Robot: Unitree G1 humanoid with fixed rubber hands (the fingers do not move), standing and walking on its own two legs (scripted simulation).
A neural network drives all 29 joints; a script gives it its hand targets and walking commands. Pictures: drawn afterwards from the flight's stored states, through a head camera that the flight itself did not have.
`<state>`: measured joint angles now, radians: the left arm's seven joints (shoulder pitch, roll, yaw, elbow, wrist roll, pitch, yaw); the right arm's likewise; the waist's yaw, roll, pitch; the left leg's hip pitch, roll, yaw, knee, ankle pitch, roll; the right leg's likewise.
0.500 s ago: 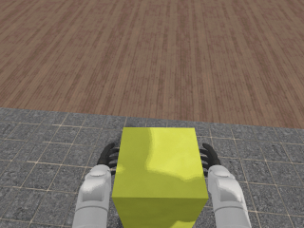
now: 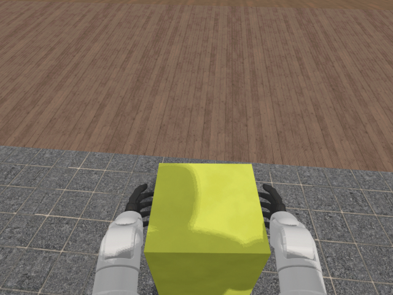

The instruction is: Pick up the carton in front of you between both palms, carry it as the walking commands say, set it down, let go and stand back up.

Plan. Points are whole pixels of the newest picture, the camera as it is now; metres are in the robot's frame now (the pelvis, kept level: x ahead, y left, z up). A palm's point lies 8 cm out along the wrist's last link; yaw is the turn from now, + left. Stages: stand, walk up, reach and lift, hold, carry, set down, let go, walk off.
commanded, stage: hold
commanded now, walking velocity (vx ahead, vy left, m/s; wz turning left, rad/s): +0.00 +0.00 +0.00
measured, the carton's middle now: (204, 231) +0.29 +0.00 -0.03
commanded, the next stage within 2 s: carry in 0.40 s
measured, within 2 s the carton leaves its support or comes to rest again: neither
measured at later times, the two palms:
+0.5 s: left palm (133, 211) +0.29 +0.15 +0.05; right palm (275, 211) +0.30 -0.15 +0.05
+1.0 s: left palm (136, 152) +0.46 +0.18 +0.07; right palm (250, 148) +0.48 -0.12 +0.07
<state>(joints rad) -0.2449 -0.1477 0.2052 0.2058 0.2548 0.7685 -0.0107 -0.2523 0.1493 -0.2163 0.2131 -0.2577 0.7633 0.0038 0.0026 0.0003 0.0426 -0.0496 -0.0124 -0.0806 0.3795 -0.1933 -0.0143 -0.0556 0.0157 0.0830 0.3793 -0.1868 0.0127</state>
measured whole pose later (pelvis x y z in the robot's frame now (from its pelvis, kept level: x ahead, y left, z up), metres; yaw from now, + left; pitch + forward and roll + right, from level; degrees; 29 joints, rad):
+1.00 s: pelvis +0.20 +0.02 -0.02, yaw +0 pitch +5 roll +2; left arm -0.14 -0.13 0.11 -0.39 0.10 1.22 0.10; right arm -0.17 0.14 -0.11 -0.33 -0.08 1.19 -0.10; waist 0.03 -0.06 -0.11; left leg -0.40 -0.01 0.21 0.55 -0.21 0.05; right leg -0.14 -0.10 -0.08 0.60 -0.49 0.03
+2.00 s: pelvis +0.86 +0.03 -0.02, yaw -1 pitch +3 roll +0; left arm -0.23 -0.12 0.15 -0.43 0.09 1.28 0.09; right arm -0.25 0.15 -0.13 -0.39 -0.09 1.26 -0.11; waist -0.02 -0.03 -0.04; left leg -0.43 0.04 0.26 0.55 -0.19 0.09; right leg -0.29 -0.06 -0.05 1.16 -0.43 -0.02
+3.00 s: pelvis +1.43 +0.00 +0.02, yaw +0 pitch +8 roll -1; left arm -0.83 -0.07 0.32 -0.27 0.07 1.30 0.13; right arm -0.81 0.06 -0.32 -0.27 -0.05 1.28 -0.15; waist -0.07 0.03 0.20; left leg -0.39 0.01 0.06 0.46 -0.36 0.03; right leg -0.61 0.01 0.00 0.88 -0.52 0.00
